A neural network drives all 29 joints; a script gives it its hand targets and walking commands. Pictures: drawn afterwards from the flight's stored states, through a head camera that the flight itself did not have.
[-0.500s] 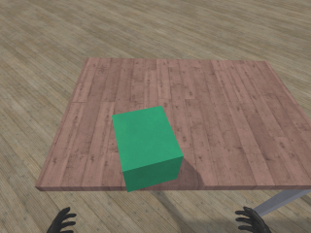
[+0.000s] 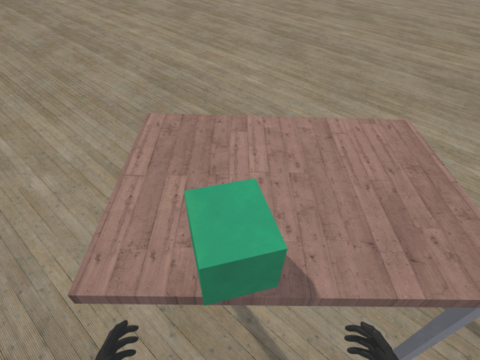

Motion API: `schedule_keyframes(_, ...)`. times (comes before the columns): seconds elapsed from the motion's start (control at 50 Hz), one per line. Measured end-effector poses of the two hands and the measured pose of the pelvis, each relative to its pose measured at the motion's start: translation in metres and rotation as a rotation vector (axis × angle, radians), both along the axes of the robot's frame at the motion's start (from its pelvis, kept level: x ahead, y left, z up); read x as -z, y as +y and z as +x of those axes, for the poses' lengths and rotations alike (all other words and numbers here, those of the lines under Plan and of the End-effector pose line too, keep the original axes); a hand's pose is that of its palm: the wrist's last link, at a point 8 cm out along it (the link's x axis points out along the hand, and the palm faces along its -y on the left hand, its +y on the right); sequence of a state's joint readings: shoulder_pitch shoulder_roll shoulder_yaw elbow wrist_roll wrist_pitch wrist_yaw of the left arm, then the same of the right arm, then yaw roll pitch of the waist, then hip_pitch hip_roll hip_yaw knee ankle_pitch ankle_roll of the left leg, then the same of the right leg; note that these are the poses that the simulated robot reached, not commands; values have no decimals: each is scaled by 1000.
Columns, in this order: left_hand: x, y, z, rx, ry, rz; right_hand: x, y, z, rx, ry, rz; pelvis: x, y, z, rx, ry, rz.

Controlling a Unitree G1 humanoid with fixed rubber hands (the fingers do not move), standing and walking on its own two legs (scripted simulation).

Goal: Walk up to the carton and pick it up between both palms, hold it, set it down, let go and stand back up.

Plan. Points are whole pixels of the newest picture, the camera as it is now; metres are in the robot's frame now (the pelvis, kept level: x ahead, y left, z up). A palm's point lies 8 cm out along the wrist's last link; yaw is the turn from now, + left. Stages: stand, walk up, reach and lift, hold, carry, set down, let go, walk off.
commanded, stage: reach and lift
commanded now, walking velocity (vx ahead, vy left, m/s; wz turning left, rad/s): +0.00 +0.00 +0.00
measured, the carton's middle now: (231, 239) +0.39 +0.04 -0.05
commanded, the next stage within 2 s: none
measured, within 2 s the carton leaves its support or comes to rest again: neither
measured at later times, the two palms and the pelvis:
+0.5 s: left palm out of the picture +0.15 +0.18 -0.03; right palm out of the picture +0.17 -0.22 -0.04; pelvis +0.00 -0.01 +0.00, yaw -1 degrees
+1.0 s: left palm (145, 327) +0.19 +0.16 +0.01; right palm (378, 321) +0.21 -0.20 +0.00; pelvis -0.01 -0.02 +0.00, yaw -2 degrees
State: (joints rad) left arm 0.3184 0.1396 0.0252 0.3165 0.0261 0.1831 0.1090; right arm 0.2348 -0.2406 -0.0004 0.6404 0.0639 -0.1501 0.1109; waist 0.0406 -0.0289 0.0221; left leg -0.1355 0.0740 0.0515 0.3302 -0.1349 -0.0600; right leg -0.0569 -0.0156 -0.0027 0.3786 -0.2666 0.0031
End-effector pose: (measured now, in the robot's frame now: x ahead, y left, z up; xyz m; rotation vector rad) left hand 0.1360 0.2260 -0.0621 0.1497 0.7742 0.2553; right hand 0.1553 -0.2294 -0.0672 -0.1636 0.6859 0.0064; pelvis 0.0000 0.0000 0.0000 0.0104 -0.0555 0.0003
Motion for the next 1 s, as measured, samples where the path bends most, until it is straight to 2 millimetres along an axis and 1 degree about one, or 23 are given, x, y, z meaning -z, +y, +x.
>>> schedule_keyframes(0.14, -6, -10, -5, -11, -62, -1, -8, -7, -4, 1, -15, 16, -1, 3, -1, 15, 6, -4)
schedule_keyframes(0.24, -12, -18, -5, -18, -101, 2, -11, -6, -1, -11, -51, 46, -1, 3, -1, 14, 6, -6)
schedule_keyframes(0.4, -29, -31, 7, -30, -215, -5, -24, 2, 8, -43, -156, 90, -1, -3, 1, 9, 6, -5)
schedule_keyframes(0.54, -36, -48, 15, -34, -278, -30, -33, 8, 12, -57, -218, 120, 0, -10, 3, 19, 4, -2)
schedule_keyframes(0.72, -50, -58, 19, -63, -374, -46, -46, 6, 14, -52, -285, 136, 1, -19, -2, 17, 8, -2)
schedule_keyframes(0.8, -57, -62, 26, -61, -414, -54, -53, 12, 23, -59, -323, 163, 1, -21, -6, 21, 9, 0)
schedule_keyframes(0.9, -69, -68, 38, -55, -456, -62, -64, 21, 40, -62, -372, 194, 1, -21, -10, 30, 1, 1)
schedule_keyframes(1.0, -73, -65, 50, -77, -433, -56, -70, 27, 58, -53, -378, 185, 1, -20, -11, 38, -6, 3)
